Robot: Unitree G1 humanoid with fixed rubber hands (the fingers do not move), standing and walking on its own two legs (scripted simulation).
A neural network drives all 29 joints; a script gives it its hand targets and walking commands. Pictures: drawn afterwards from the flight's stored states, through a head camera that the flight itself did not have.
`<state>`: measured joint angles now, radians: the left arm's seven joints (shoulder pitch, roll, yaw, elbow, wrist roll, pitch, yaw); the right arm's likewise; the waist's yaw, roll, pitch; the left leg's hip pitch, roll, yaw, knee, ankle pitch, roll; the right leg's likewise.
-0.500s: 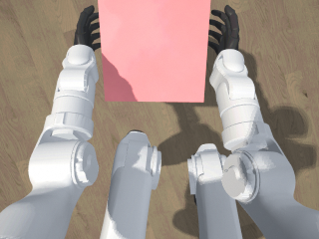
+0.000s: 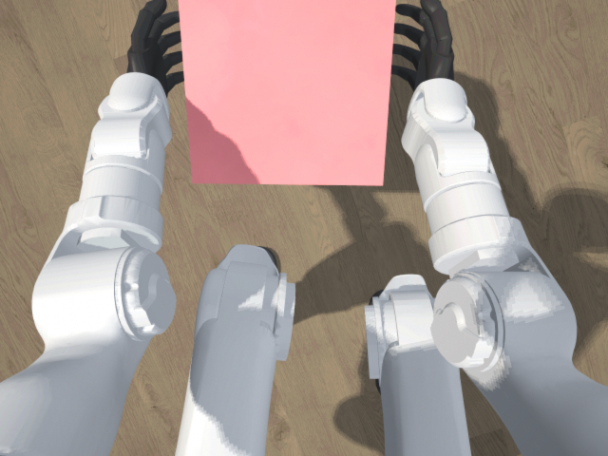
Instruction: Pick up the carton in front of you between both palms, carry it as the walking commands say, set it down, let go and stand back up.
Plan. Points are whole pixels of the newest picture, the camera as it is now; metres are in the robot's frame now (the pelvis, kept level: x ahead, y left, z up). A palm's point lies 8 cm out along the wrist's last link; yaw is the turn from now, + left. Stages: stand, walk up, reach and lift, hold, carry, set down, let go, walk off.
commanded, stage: set down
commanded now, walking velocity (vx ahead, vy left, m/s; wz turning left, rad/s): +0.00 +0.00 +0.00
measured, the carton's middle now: (292, 95) +0.51 +0.13 -0.25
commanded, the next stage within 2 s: none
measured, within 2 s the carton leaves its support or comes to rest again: rests again in 0.32 s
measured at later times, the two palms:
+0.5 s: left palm (161, 70) +0.50 +0.28 -0.18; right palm (430, 74) +0.54 -0.03 -0.18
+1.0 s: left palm (118, 98) +0.46 +0.33 -0.20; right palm (449, 99) +0.52 -0.06 -0.19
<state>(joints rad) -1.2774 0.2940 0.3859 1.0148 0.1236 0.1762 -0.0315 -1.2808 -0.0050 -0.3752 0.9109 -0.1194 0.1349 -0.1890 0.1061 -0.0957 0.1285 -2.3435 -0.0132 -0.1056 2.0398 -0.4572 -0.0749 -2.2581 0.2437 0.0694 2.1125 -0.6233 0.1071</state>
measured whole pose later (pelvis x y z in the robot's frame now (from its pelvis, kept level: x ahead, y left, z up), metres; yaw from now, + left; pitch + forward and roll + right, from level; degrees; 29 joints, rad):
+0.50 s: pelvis +0.01 +0.01 +0.00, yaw -1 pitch +45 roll -2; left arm -1.33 0.32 0.41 1.09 0.13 0.09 -0.06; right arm -1.34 -0.06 -0.38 1.00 -0.14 0.06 -0.11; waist 0.10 -0.08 0.17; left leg -2.36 0.01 -0.08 2.07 -0.49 -0.04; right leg -2.26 0.21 0.06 2.13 -0.65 0.11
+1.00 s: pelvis -0.01 +0.01 -0.02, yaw +0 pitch +35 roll -2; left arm -1.29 0.52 0.19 1.15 -0.23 -0.04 -0.03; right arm -1.32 -0.25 -0.03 0.96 0.20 0.07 -0.16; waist 0.09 -0.06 0.37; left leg -2.31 0.04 -0.05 2.14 -0.44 -0.01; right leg -2.21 0.15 0.04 2.21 -0.62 0.09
